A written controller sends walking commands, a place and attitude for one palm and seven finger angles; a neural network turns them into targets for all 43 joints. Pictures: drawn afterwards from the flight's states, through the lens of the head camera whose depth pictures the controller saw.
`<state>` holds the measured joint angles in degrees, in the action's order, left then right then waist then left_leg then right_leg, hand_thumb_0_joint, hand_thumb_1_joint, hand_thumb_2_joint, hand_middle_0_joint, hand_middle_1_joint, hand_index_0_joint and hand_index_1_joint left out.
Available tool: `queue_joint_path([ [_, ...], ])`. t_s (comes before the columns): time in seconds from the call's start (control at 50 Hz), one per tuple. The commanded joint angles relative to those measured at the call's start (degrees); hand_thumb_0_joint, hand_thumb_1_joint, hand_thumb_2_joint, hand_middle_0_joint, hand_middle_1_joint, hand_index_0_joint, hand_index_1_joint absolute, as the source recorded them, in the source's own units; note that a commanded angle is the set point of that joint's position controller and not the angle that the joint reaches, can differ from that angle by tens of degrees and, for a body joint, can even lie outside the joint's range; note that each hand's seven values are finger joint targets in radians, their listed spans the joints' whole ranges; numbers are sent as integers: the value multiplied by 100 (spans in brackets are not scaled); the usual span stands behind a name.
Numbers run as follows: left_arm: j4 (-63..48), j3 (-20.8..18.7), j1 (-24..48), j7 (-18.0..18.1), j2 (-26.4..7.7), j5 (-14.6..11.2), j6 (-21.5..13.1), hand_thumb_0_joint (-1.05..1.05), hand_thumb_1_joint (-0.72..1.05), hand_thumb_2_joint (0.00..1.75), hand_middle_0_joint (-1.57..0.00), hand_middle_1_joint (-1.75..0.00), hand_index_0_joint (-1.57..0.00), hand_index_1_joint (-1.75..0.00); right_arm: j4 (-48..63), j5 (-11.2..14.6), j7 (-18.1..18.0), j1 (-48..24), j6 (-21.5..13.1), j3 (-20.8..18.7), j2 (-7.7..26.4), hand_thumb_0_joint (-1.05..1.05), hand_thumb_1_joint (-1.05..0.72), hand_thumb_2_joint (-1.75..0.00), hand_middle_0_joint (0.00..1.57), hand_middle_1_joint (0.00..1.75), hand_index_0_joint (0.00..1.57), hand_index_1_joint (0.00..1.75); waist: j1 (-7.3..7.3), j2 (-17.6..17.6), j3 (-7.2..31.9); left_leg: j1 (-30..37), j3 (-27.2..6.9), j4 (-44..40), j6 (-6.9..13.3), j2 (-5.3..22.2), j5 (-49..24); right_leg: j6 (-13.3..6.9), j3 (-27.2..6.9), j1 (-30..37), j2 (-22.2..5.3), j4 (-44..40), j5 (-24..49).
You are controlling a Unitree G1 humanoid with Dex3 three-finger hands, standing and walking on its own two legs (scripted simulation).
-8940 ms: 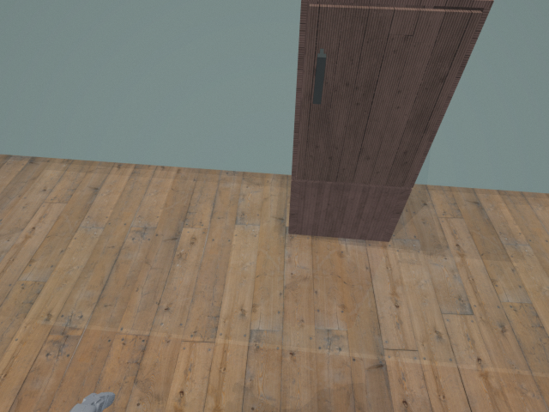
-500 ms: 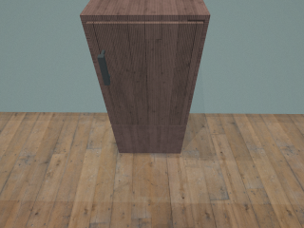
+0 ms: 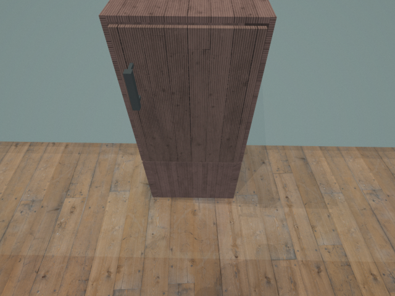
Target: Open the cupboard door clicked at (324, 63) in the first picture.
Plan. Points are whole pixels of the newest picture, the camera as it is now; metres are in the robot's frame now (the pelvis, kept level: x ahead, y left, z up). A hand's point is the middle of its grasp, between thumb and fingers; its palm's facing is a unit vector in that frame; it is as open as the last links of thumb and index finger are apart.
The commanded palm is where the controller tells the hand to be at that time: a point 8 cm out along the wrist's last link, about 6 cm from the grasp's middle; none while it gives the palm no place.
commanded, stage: look again from close up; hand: left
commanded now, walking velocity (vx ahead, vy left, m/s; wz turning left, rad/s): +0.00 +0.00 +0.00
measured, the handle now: (134, 87) +0.68 +0.24 +0.03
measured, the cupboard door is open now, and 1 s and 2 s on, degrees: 0 0 0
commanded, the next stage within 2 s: shuffle to correct the standing spot in 0.40 s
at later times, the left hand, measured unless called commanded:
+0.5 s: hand out of the picture -0.01 +0.17 -0.18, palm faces +0.03 -0.98 -0.19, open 7.3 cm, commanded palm none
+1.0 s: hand out of the picture +0.06 +0.21 -0.18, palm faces +0.05 -0.99 -0.14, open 7.3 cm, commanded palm none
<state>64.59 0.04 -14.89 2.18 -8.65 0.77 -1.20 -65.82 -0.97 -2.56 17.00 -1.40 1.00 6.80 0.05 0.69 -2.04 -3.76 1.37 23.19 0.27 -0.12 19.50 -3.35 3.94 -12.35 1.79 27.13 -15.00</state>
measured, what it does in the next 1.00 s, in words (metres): lifts its right foot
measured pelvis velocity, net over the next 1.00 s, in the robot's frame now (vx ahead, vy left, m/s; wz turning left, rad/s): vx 0.07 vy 0.04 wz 0.04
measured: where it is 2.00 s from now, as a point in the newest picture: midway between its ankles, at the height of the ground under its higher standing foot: outside the picture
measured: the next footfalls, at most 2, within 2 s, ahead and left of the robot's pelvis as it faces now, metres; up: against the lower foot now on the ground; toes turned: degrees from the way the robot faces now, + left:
right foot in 1.26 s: +0.24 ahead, -0.03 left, +0.00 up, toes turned +3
left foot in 1.84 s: +0.16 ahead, +0.15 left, +0.00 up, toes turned +5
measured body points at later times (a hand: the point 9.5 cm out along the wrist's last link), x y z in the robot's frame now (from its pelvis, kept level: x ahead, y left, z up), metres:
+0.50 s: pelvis -0.01 +0.00 +0.00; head +0.01 +0.00 +0.45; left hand -0.01 +0.22 -0.16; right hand -0.03 -0.20 -0.16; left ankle -0.08 +0.11 -0.74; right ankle -0.01 -0.08 -0.74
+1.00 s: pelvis +0.07 +0.04 +0.00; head +0.10 +0.06 +0.45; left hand +0.06 +0.26 -0.17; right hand -0.02 -0.16 -0.14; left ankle -0.03 +0.11 -0.74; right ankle +0.06 -0.08 -0.64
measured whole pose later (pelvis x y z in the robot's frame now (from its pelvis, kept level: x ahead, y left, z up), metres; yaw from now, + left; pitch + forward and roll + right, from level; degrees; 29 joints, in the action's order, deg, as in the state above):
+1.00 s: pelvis +0.07 +0.04 +0.00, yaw +2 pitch +1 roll -1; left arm 62.5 -3.0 -15.9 0.2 -9.1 2.1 -0.1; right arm -64.5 -1.6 -2.4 27.0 -4.4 1.0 4.1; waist -1.2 -1.8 -2.2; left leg -3.4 5.0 21.4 3.7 -1.4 19.5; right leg -2.7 3.2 -32.4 -2.1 68.1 -19.3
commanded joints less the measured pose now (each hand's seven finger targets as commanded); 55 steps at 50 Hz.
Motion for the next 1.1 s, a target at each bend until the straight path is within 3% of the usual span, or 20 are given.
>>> queue_joint_path([
  [0.0,-162,-85,-394,8,-514,-32,-82,0,90,90,-20,-30,-20,-30,61,22,-47,617,-44,-62,422,0,-90,-90,20,30,20,30,14,-50,-62,-611,-296,-354,143,617,-1477,-68,-761,546,-868,-330,1915],
  [0.48,-101,-76,-488,2,-454,-38,-74,0,90,90,-20,-30,-20,-30,-22,20,-38,674,-34,-44,363,0,-90,-90,20,30,20,30,27,-44,-205,-664,-322,-395,146,580,-1119,-69,-807,448,-865,-514,1356],
  [0.52,-114,-119,-551,-10,-469,-8,-48,0,90,90,-20,-30,-20,-30,-40,-3,-20,785,-9,-52,372,0,-90,-90,20,30,20,30,48,-120,-177,-785,-242,-274,182,516,-399,-121,-859,469,-839,-503,284],
  [0.56,-128,-169,-614,-34,-538,22,-8,0,90,90,-20,-30,-20,-30,-3,-23,15,784,27,-66,351,0,-90,-90,20,30,20,30,100,-260,-423,-1096,-134,-64,219,384,315,-208,-1093,320,-893,-719,-994],
  [0.6,-154,-247,-794,-52,-643,28,4,0,90,90,-20,-30,-20,-30,64,-39,45,765,47,-68,276,0,-90,-90,20,30,20,30,174,-588,-603,-1585,71,499,184,167,599,-399,-1603,371,-1127,-1101,-1903],
  [0.64,-140,-334,-1075,-36,-763,27,8,0,90,90,-20,-30,-20,-30,196,-44,70,652,58,-97,249,0,-90,-90,20,30,20,30,245,-935,-619,-1906,271,1367,157,130,692,-702,-2211,417,-1565,-1584,-2474],
  [0.68,-201,-394,-1159,-24,-756,51,-50,0,90,90,-20,-30,-20,-30,350,-52,113,484,16,-128,288,0,-90,-90,20,30,20,30,255,-656,-633,-2235,143,1933,170,310,925,-1009,-2530,358,-1858,-1678,-2138],
  [0.72,-288,-412,-968,-23,-755,68,-100,0,90,90,-20,-30,-20,-30,373,-30,159,629,-26,-156,232,0,-90,-90,20,30,20,30,72,-419,-480,-1833,69,1555,197,430,970,-1043,-2191,32,-1911,-1338,-1619],
  [0.74,-362,-401,-733,-32,-717,62,-89,0,90,90,-20,-30,-20,-30,291,-20,175,921,-39,-156,146,0,-90,-90,20,30,20,30,-118,-293,-441,-1089,155,947,212,398,709,-882,-1759,-547,-1715,-1027,-1651],
  [0.76,-441,-372,-462,-56,-604,46,-63,0,90,90,-20,-30,-20,-30,110,-26,167,1393,-65,-140,94,0,-90,-90,20,30,20,30,-328,27,-465,-315,156,207,242,307,382,-637,-1186,-1239,-1268,-486,-1807],
  [0.78,-591,-323,-236,-101,-313,31,-39,0,90,90,-20,-30,-20,-30,-55,-73,107,1958,-99,-204,361,0,-90,-90,20,30,20,30,-529,1082,-517,80,-973,-613,500,932,982,-290,-431,-1925,-518,844,-1703],
  [0.8,-783,-269,8,-143,-122,29,-52,0,90,90,-20,-30,-20,-30,-109,-120,27,2369,-101,-305,776,0,-90,-90,20,30,20,30,-665,2058,-706,364,-2552,-1460,984,2003,1214,15,393,-2850,27,2327,-1792],
  [0.82,-909,-287,282,-145,-227,107,-86,0,90,90,-20,-30,-20,-30,-61,-100,13,2273,-78,-277,755,0,-90,-90,20,30,20,30,-617,1519,-1010,219,-2801,-1559,1296,2244,621,-67,-93,-3164,-200,3159,-1657],
  [0.84,-810,-323,227,-162,-316,142,-96,0,90,90,-20,-30,-20,-30,26,-65,20,2008,-117,-213,513,0,-90,-90,20,30,20,30,-413,1161,-1149,-50,-2541,-1485,1328,2133,29,-82,-290,-3246,-436,3606,-1280],
  [0.86,-721,-328,163,-204,-254,131,-114,0,90,90,-20,-30,-20,-30,110,-58,13,1814,-183,-160,384,0,-90,-90,20,30,20,30,-316,567,-1071,-19,-2170,-1328,1293,1996,-853,-40,-324,-3239,-546,3915,-924],
  [0.9,-640,-301,62,-254,-111,97,-116,0,90,90,-20,-30,-20,-30,156,-41,-32,1760,-318,-114,374,0,-90,-90,20,30,20,30,-187,106,-729,418,-1375,-1013,1187,1725,-2898,81,-225,-3244,-565,4329,-499],
  [0.92,-612,-291,2,-257,-49,80,-95,0,90,90,-20,-30,-20,-30,132,-34,-57,1792,-354,-101,416,0,-90,-90,20,30,20,30,-138,193,-517,686,-996,-864,1108,1587,-3718,114,-177,-3280,-533,4437,-391],
  [0.96,-677,-297,142,-268,-16,69,-60,0,90,90,-20,-30,-20,-30,72,-29,-85,1896,-393,-87,414,0,-90,-90,20,30,20,30,-127,366,-420,771,-579,-768,918,1385,-4568,141,-49,-3320,-477,4434,-218],
  [1.02,-903,-284,588,-287,-12,58,-36,0,90,90,-20,-30,-20,-30,-1,-50,-96,1992,-388,-81,381,0,-90,-90,20,30,20,30,-178,570,-492,887,-333,-800,852,1267,-4796,157,168,-3470,-431,3927,-79],
  [1.08,-1119,-236,1074,-307,0,16,-62,0,90,90,-20,-30,-20,-30,31,-67,-81,1893,-353,-100,413,0,-90,-90,20,30,20,30,-244,621,-646,615,-25,-811,756,1145,-5009,113,413,-2881,-372,2560,185],
])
